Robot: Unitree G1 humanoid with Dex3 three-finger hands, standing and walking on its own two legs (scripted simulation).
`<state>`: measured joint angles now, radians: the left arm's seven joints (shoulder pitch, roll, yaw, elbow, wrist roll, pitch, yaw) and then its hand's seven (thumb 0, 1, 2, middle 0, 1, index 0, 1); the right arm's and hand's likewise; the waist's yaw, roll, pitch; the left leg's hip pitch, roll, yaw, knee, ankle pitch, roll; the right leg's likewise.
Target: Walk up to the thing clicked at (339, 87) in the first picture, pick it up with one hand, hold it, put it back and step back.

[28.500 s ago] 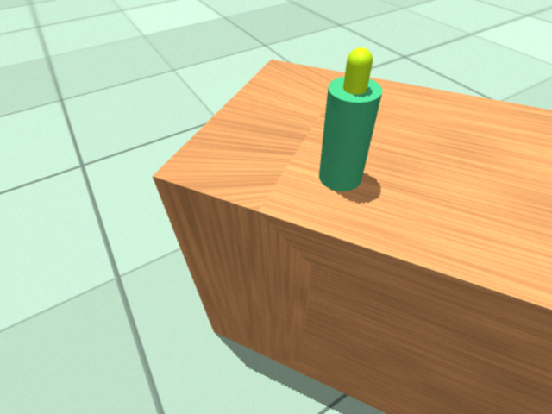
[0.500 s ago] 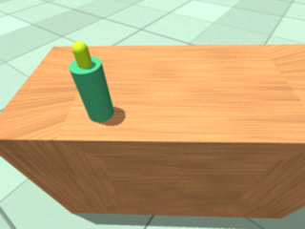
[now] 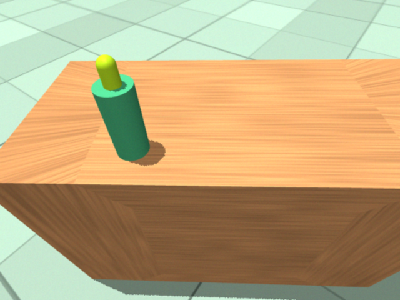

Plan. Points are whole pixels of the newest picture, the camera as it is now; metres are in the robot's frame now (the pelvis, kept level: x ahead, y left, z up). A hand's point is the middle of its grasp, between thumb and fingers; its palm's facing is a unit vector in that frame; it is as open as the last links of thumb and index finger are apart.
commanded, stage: stand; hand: left
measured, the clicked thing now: (121, 110) +0.48 +0.19 +0.14
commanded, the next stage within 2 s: step back in 0.70 s
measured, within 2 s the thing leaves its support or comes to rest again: neither
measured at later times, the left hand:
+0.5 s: hand out of the picture +0.07 +0.26 -0.16, palm faces -0.03 -0.94 -0.35, open 7.4 cm
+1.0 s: hand out of the picture +0.08 +0.29 -0.17, palm faces -0.04 -0.92 -0.40, open 7.4 cm
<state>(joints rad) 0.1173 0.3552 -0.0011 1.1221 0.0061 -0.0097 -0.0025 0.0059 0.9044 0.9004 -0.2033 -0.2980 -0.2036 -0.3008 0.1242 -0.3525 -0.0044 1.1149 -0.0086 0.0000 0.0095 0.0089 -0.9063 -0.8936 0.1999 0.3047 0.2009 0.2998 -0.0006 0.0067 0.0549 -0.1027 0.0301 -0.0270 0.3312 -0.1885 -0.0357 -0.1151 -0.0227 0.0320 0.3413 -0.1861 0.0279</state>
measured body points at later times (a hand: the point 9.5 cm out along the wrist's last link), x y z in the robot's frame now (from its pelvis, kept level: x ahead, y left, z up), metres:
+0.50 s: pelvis +0.00 +0.00 +0.00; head +0.01 +0.00 +0.45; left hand +0.07 +0.31 -0.13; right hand +0.07 -0.30 -0.14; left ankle +0.00 +0.14 -0.75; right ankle +0.00 -0.14 -0.75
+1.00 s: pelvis -0.05 +0.02 -0.03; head +0.02 +0.02 +0.42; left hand +0.08 +0.34 -0.14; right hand +0.06 -0.31 -0.14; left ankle -0.05 +0.14 -0.73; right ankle +0.00 -0.14 -0.75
